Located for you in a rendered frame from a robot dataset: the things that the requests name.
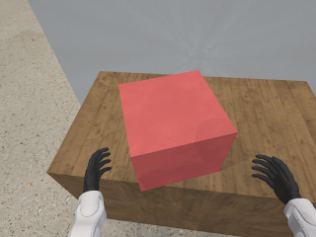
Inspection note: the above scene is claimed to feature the pedestal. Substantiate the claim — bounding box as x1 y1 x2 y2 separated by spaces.
46 71 316 237

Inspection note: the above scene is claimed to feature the left robot forearm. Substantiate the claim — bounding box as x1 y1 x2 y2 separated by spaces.
68 191 107 237

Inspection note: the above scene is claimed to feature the right robot forearm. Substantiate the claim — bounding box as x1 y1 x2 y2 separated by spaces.
283 197 316 237

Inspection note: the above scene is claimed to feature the carton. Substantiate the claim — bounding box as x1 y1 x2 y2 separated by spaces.
118 70 238 192

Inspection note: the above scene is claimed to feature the robot left hand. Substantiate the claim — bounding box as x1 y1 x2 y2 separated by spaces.
83 147 112 194

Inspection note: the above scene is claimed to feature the robot right hand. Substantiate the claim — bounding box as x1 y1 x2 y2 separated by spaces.
251 154 302 205

